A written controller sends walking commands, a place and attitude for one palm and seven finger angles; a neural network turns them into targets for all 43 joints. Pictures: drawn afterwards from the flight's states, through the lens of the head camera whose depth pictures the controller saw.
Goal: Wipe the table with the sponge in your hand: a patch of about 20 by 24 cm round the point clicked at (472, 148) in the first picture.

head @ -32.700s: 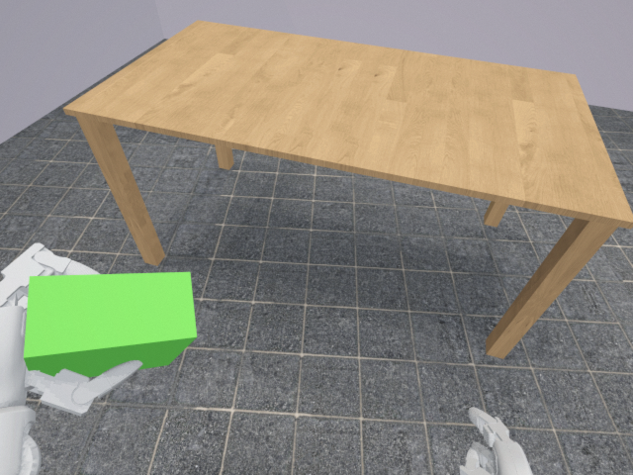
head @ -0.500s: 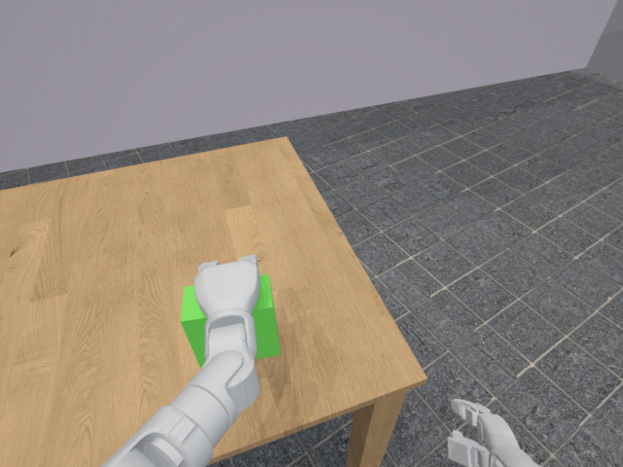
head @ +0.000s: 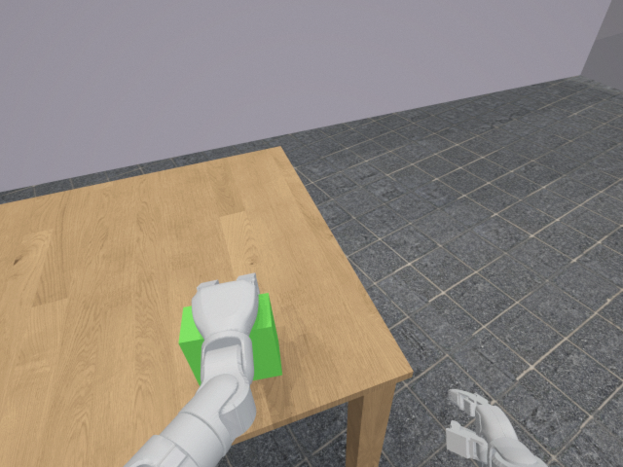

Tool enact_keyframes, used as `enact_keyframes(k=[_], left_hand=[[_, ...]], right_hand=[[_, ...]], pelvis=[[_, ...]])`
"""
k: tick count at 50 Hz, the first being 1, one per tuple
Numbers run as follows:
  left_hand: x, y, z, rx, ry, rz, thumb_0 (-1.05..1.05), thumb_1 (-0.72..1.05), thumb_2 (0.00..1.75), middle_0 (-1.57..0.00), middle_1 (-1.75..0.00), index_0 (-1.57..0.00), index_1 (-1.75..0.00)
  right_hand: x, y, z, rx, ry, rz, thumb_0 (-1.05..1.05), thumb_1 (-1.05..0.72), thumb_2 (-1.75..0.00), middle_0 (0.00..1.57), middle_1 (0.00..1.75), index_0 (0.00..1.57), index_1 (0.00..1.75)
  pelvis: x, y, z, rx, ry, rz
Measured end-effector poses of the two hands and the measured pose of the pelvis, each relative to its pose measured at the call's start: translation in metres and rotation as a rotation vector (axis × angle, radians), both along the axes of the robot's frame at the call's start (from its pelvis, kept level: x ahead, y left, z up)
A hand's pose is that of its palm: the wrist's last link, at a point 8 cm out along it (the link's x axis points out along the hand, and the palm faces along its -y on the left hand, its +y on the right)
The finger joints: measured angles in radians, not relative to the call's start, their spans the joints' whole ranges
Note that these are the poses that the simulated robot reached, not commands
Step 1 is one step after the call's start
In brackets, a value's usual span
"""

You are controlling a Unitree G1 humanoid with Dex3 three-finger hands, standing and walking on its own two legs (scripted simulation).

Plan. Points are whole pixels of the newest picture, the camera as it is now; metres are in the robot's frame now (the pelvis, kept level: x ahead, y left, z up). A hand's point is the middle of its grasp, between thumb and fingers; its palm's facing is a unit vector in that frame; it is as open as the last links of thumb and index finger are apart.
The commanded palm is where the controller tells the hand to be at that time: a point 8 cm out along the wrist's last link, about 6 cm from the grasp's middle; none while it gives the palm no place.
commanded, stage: wipe back along the third lane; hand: left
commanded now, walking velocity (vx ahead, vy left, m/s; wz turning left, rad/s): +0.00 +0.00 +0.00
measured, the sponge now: (237, 350) +0.30 +0.16 -0.04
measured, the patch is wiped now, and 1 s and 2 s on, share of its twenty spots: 1.00 1.00 1.00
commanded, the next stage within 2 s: slide back across to the middle lane in 0.20 s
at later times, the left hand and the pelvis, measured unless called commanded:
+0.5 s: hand (234, 341) +0.28 +0.15 +0.02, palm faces +0.00 -0.12 -0.99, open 10.5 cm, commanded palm +0.23 +0.15 +0.06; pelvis +0.00 -0.01 +0.00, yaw -1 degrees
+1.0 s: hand (186, 361) +0.25 +0.21 +0.02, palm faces -0.02 -0.14 -0.99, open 10.5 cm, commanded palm +0.20 +0.21 +0.07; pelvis +0.00 +0.00 +0.01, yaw -1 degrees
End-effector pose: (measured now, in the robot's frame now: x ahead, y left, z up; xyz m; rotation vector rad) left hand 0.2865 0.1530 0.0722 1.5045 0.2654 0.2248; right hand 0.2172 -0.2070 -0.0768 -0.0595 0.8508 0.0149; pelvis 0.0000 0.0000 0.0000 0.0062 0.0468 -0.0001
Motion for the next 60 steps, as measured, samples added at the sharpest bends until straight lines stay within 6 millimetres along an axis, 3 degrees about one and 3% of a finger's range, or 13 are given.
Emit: enact_keyframes(k=[11,21,32,49,60], left_hand=[[-0.018,-0.009,0.000,-0.011,-0.013,-0.018,-0.01,-0.49,1.04,-0.62,-1.38,-0.65,-1.37],[-0.019,-0.008,0.000,-0.028,-0.006,-0.012,-0.01,-0.50,1.04,-0.63,-1.37,-0.65,-1.36],[-0.032,0.009,0.005,-0.074,-0.014,0.019,-0.01,-0.51,1.04,-0.64,-1.35,-0.67,-1.35],[-0.058,0.051,0.006,-0.080,0.005,0.063,-0.01,-0.51,1.04,-0.65,-1.35,-0.68,-1.34],[-0.058,0.067,0.002,-0.058,0.037,0.063,-0.02,-0.52,1.04,-0.66,-1.33,-0.69,-1.32]], right_hand=[[0.009,-0.009,0.005,0.017,-0.035,0.003,0.01,-0.91,-0.90,0.20,0.30,0.20,0.30],[0.017,-0.007,0.009,0.023,-0.067,0.012,0.01,-0.91,-0.90,0.20,0.30,0.20,0.30],[0.017,-0.009,0.014,0.012,-0.093,0.003,0.01,-0.91,-0.90,0.20,0.30,0.20,0.30],[0.009,-0.009,0.015,-0.024,-0.115,-0.012,0.01,-0.91,-0.90,0.20,0.30,0.20,0.30],[0.003,0.001,0.010,-0.047,-0.104,-0.007,0.01,-0.91,-0.90,0.20,0.30,0.20,0.30]], pelvis=[[0.003,-0.006,0.000,0.002,-0.017,-0.004],[0.003,-0.009,0.000,0.007,-0.021,-0.007],[0.005,-0.010,0.002,0.005,-0.051,-0.020],[0.001,-0.003,0.005,-0.001,-0.068,-0.025],[-0.004,0.006,0.005,-0.005,-0.056,-0.014]])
